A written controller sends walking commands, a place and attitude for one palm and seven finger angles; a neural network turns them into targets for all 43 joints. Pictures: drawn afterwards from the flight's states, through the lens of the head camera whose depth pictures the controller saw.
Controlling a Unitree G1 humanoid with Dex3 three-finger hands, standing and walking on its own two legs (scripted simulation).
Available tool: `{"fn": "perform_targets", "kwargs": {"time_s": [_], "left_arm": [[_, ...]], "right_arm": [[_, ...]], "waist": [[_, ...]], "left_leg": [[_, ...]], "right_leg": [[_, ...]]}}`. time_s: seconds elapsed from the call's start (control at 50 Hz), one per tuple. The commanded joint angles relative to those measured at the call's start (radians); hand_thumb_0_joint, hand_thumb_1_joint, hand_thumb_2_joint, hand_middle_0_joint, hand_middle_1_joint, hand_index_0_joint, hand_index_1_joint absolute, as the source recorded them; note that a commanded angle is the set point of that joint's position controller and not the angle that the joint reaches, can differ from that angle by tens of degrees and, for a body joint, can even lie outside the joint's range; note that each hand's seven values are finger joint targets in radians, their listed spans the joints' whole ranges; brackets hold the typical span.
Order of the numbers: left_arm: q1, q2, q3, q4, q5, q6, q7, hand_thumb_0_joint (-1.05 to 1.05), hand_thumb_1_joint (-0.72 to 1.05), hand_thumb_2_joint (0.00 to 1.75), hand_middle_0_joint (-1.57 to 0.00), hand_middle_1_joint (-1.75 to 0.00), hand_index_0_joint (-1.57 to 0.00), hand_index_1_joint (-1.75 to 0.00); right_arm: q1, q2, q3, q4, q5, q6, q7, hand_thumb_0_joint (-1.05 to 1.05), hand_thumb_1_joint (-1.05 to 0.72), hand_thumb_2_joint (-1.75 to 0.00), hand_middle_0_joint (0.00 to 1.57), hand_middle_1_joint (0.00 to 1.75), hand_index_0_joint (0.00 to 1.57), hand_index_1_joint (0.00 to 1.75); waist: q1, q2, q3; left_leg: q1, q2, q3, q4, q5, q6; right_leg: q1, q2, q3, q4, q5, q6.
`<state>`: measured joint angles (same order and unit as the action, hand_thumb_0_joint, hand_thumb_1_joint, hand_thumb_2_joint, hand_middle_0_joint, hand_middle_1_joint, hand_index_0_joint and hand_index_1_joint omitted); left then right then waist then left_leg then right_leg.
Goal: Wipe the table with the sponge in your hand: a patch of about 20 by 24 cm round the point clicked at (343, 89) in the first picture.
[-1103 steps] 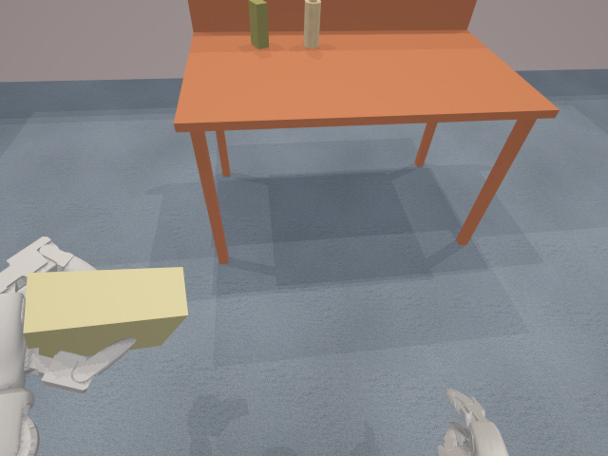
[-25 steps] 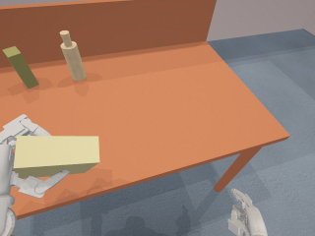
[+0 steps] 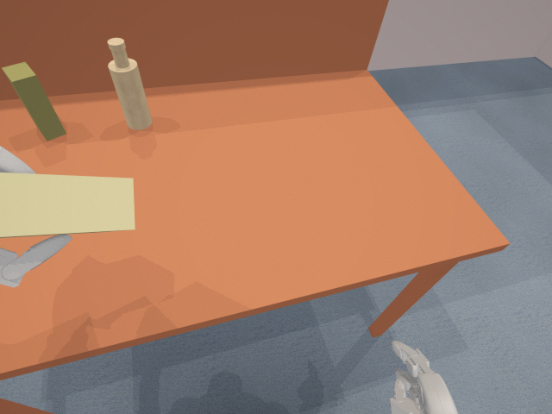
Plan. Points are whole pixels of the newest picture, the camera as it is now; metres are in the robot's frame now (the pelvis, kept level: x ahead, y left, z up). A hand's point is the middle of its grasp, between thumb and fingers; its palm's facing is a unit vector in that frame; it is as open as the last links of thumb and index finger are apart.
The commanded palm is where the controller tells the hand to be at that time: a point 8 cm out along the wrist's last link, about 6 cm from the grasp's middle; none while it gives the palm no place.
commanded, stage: come to a stop and stand still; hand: left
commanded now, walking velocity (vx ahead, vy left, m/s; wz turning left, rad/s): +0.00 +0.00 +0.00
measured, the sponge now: (70, 209) +0.27 +0.25 +0.19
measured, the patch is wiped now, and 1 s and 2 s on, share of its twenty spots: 0.00 0.00 0.00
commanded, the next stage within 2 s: look again from close up in 0.44 s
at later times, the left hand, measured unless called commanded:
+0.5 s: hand (24, 264) +0.21 +0.27 +0.17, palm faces +0.38 -0.84 -0.39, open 9.5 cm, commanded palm +0.15 +0.30 +0.18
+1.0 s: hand (43, 303) +0.18 +0.25 +0.16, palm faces +0.34 -0.87 -0.36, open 9.5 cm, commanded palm +0.13 +0.28 +0.18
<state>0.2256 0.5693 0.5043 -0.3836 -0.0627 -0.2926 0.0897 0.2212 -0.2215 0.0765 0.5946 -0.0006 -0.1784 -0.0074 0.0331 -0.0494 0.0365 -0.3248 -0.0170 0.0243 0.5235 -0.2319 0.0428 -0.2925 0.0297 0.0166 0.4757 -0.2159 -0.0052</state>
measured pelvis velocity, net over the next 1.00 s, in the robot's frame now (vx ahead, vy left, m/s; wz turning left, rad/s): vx -0.03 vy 0.00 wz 0.01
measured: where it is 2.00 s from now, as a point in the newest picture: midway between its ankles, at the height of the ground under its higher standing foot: outside the picture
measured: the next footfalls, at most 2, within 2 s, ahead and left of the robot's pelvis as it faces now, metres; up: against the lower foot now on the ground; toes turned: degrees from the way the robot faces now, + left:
none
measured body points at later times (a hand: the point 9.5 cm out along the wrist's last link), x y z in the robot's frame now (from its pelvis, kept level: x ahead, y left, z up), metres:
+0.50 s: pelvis +0.00 +0.01 +0.00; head +0.03 +0.04 +0.45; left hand +0.18 +0.32 +0.19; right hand +0.20 -0.19 -0.06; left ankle +0.03 +0.09 -0.74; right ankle +0.02 -0.12 -0.74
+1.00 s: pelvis -0.03 +0.00 +0.00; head -0.03 +0.02 +0.45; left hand +0.16 +0.29 +0.18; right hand +0.14 -0.23 -0.06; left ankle +0.03 +0.09 -0.74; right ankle +0.02 -0.12 -0.74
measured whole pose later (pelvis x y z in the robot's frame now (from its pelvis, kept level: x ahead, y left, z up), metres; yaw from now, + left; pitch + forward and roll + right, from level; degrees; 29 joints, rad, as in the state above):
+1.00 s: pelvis -0.03 +0.00 +0.00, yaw +0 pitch -1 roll -1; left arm 0.45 0.39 0.34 -0.44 -0.07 -0.20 0.07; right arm 0.23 -0.23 0.04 0.58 0.03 -0.17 -0.04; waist 0.01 -0.03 0.02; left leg -0.28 -0.02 0.02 0.46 -0.16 0.04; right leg -0.24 0.03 0.01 0.40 -0.14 0.00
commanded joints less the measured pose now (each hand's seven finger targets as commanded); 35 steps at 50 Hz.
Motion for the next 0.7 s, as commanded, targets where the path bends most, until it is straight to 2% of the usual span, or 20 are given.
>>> {"fn": "perform_targets", "kwargs": {"time_s": [0.0,0.02,0.08,0.1,0.12,0.14,0.2,0.22,0.24,0.26,0.36,0.42,0.44,0.5,0.52,0.54,0.6,0.62,0.64,0.68], "left_arm": [[0.194,-0.004,-0.052,-0.227,-0.035,-0.040,0.013,0.00,0.10,1.30,-1.20,-1.60,-1.20,-1.60],[0.165,0.034,-0.027,-0.244,-0.038,-0.040,0.024,0.00,0.10,1.30,-1.20,-1.60,-1.20,-1.60],[0.095,0.068,0.011,-0.266,-0.020,-0.039,0.042,0.00,0.10,1.30,-1.20,-1.60,-1.20,-1.60],[0.073,0.080,0.020,-0.285,-0.017,-0.038,0.045,0.00,0.10,1.30,-1.20,-1.60,-1.20,-1.60],[0.017,0.141,0.060,-0.341,-0.013,-0.039,0.051,0.00,0.10,1.30,-1.20,-1.60,-1.20,-1.60],[0.023,0.106,0.037,-0.342,-0.010,-0.039,0.048,0.00,0.10,1.30,-1.20,-1.60,-1.20,-1.60],[0.063,0.113,0.034,-0.414,-0.018,-0.034,0.047,0.00,0.10,1.30,-1.20,-1.60,-1.20,-1.60],[0.065,0.145,0.057,-0.443,-0.017,-0.027,0.049,0.00,0.10,1.30,-1.20,-1.60,-1.20,-1.60],[0.095,0.097,0.030,-0.439,-0.018,-0.029,0.044,0.00,0.10,1.30,-1.20,-1.60,-1.20,-1.60],[0.113,0.098,0.027,-0.441,-0.024,-0.025,0.042,0.00,0.10,1.30,-1.20,-1.60,-1.20,-1.60],[0.139,0.040,-0.005,-0.348,-0.034,-0.004,0.021,0.00,0.10,1.30,-1.20,-1.60,-1.20,-1.60],[0.136,0.043,0.012,-0.282,-0.041,0.014,0.016,0.00,0.10,1.30,-1.20,-1.60,-1.20,-1.60],[0.132,-0.021,-0.038,-0.269,-0.044,0.013,0.007,0.00,0.10,1.30,-1.20,-1.60,-1.20,-1.60],[0.091,-0.004,-0.039,-0.260,-0.049,0.023,0.003,0.00,0.10,1.30,-1.20,-1.60,-1.20,-1.60],[0.079,0.035,-0.009,-0.272,-0.043,0.029,0.008,0.00,0.10,1.30,-1.20,-1.60,-1.20,-1.60],[0.072,-0.035,-0.063,-0.270,-0.045,0.027,0.001,0.00,0.10,1.30,-1.20,-1.60,-1.20,-1.60],[0.056,-0.007,-0.050,-0.294,-0.041,0.027,0.002,0.00,0.10,1.30,-1.20,-1.60,-1.20,-1.60],[0.050,0.042,-0.012,-0.313,-0.036,0.028,0.009,0.00,0.10,1.30,-1.20,-1.60,-1.20,-1.60],[0.068,-0.012,-0.049,-0.314,-0.039,0.026,0.006,0.00,0.10,1.30,-1.20,-1.60,-1.20,-1.60],[0.098,0.001,-0.032,-0.305,-0.041,0.027,0.007,0.00,0.10,1.30,-1.20,-1.60,-1.20,-1.60]], "right_arm": [[-0.028,-0.160,-0.100,-0.137,0.019,-0.084,0.031,0.00,-0.90,-0.90,0.20,0.30,0.20,0.30],[-0.059,-0.164,-0.096,-0.133,0.025,-0.086,0.031,0.00,-0.90,-0.90,0.20,0.30,0.20,0.30],[-0.063,-0.160,-0.105,-0.108,0.014,-0.072,0.017,0.00,-0.90,-0.90,0.20,0.30,0.20,0.30],[-0.075,-0.158,-0.105,-0.106,0.012,-0.066,0.014,0.00,-0.90,-0.90,0.20,0.30,0.20,0.30],[-0.097,-0.165,-0.107,-0.107,0.015,-0.060,0.008,0.00,-0.90,-0.90,0.20,0.30,0.20,0.30],[-0.092,-0.147,-0.104,-0.104,0.011,-0.055,0.005,0.00,-0.90,-0.90,0.20,0.30,0.20,0.30],[-0.078,-0.139,-0.105,-0.108,0.013,-0.060,0.015,0.00,-0.90,-0.90,0.20,0.30,0.20,0.30],[-0.099,-0.145,-0.106,-0.112,0.015,-0.060,0.018,0.00,-0.90,-0.90,0.20,0.30,0.20,0.30],[-0.078,-0.133,-0.105,-0.105,0.010,-0.059,0.020,0.00,-0.90,-0.90,0.20,0.30,0.20,0.30],[-0.071,-0.135,-0.108,-0.108,0.012,-0.062,0.024,0.00,-0.90,-0.90,0.20,0.30,0.20,0.30],[-0.057,-0.142,-0.119,-0.123,0.021,-0.052,0.024,0.00,-0.90,-0.90,0.20,0.30,0.20,0.30],[-0.083,-0.143,-0.117,-0.140,0.034,-0.042,0.010,0.00,-0.90,-0.90,0.20,0.30,0.20,0.30],[-0.079,-0.128,-0.107,-0.143,0.029,-0.036,0.007,0.00,-0.90,-0.90,0.20,0.30,0.20,0.30],[-0.098,-0.129,-0.103,-0.161,0.034,-0.038,-0.005,0.00,-0.90,-0.90,0.20,0.30,0.20,0.30],[-0.118,-0.132,-0.101,-0.166,0.038,-0.036,-0.009,0.00,-0.90,-0.90,0.20,0.30,0.20,0.30],[-0.117,-0.118,-0.090,-0.169,0.032,-0.033,-0.011,0.00,-0.90,-0.90,0.20,0.30,0.20,0.30],[-0.122,-0.120,-0.092,-0.179,0.035,-0.044,-0.015,0.00,-0.90,-0.90,0.20,0.30,0.20,0.30],[-0.132,-0.128,-0.092,-0.179,0.039,-0.042,-0.017,0.00,-0.90,-0.90,0.20,0.30,0.20,0.30],[-0.132,-0.112,-0.086,-0.183,0.034,-0.042,-0.019,0.00,-0.90,-0.90,0.20,0.30,0.20,0.30],[-0.125,-0.115,-0.088,-0.181,0.034,-0.047,-0.022,0.00,-0.90,-0.90,0.20,0.30,0.20,0.30]], "waist": [[0.016,0.060,-0.152],[0.014,0.087,-0.181],[0.006,0.032,-0.189],[0.002,0.048,-0.197],[0.000,0.106,-0.228],[0.002,0.129,-0.229],[0.011,0.218,-0.264],[0.012,0.230,-0.281],[0.013,0.216,-0.274],[0.011,0.216,-0.267],[-0.004,0.163,-0.206],[-0.005,0.112,-0.190],[-0.009,0.078,-0.187],[-0.015,0.060,-0.161],[-0.012,0.094,-0.167],[-0.015,0.075,-0.160],[-0.018,0.078,-0.149],[-0.016,0.112,-0.163],[-0.017,0.113,-0.165],[-0.018,0.095,-0.156]], "left_leg": [[0.143,0.082,-0.092,-0.096,0.102,-0.010],[0.173,0.090,-0.100,-0.115,0.140,-0.013],[0.142,0.100,-0.109,-0.113,0.251,-0.034],[0.139,0.098,-0.108,-0.110,0.250,-0.035],[0.155,0.102,-0.117,-0.111,0.266,-0.034],[0.152,0.109,-0.121,-0.108,0.315,-0.037],[0.186,0.119,-0.131,-0.075,0.454,-0.038],[0.225,0.126,-0.141,-0.078,0.493,-0.041],[0.234,0.141,-0.145,-0.073,0.552,-0.042],[0.246,0.151,-0.152,-0.071,0.590,-0.043],[0.213,0.166,-0.152,-0.110,0.489,-0.052],[0.178,0.138,-0.139,-0.135,0.298,-0.061],[0.163,0.134,-0.128,-0.137,0.235,-0.057],[0.149,0.120,-0.136,-0.162,0.100,-0.051],[0.157,0.116,-0.131,-0.166,0.064,-0.044],[0.140,0.115,-0.128,-0.170,0.026,-0.036],[0.126,0.107,-0.137,-0.167,-0.023,-0.027],[0.133,0.108,-0.141,-0.171,-0.036,-0.027],[0.124,0.107,-0.134,-0.174,-0.049,-0.022],[0.118,0.102,-0.138,-0.163,-0.043,-0.020]], "right_leg": [[-0.001,-0.109,0.085,-0.078,0.134,-0.047],[0.015,-0.093,0.068,-0.043,0.151,-0.036],[0.082,-0.103,0.043,-0.025,0.250,-0.020],[0.095,-0.105,0.048,-0.023,0.256,-0.022],[0.107,-0.098,0.051,0.007,0.247,-0.021],[0.115,-0.105,0.028,0.015,0.247,-0.020],[0.108,-0.105,0.018,0.034,0.202,-0.021],[0.084,-0.099,0.021,0.049,0.158,-0.020],[0.064,-0.099,-0.002,0.053,0.116,-0.016],[0.046,-0.102,-0.002,0.056,0.086,-0.014],[0.022,-0.106,0.003,0.032,0.063,-0.013],[0.052,-0.108,0.044,-0.018,0.160,-0.020],[0.064,-0.109,0.036,-0.042,0.168,-0.019],[0.055,-0.117,0.073,-0.081,0.139,-0.022],[0.054,-0.115,0.086,-0.090,0.123,-0.023],[0.062,-0.114,0.074,-0.102,0.106,-0.021],[0.053,-0.116,0.092,-0.128,0.064,-0.024],[0.058,-0.114,0.095,-0.125,0.046,-0.025],[0.070,-0.114,0.084,-0.129,0.041,-0.023],[0.061,-0.118,0.094,-0.144,0.044,-0.025]]}}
